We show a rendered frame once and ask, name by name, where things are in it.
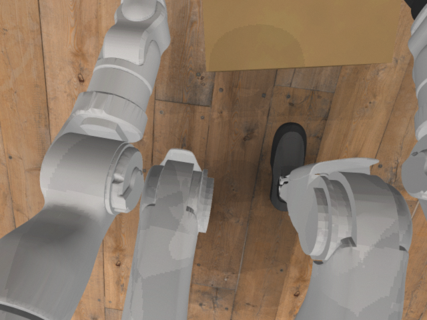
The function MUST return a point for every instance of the right robot hand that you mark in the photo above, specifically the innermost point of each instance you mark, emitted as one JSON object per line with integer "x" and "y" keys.
{"x": 416, "y": 6}

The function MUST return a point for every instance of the left robot forearm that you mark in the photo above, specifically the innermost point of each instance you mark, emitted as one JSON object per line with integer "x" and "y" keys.
{"x": 124, "y": 75}

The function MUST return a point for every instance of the robot left shin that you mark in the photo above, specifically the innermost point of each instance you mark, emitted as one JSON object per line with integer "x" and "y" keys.
{"x": 152, "y": 180}

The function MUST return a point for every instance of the left robot upper arm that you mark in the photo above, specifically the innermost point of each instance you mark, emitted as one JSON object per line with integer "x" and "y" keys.
{"x": 46, "y": 263}

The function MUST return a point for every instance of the right robot foot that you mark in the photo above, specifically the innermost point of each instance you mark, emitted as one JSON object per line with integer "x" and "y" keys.
{"x": 288, "y": 153}

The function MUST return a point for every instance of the right robot forearm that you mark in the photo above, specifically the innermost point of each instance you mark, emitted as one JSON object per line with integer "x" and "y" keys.
{"x": 417, "y": 45}

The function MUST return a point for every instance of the right robot upper arm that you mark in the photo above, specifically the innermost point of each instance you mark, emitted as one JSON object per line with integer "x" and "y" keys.
{"x": 414, "y": 173}

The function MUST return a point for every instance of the carton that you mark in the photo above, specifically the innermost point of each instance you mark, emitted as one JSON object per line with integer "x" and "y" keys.
{"x": 251, "y": 35}

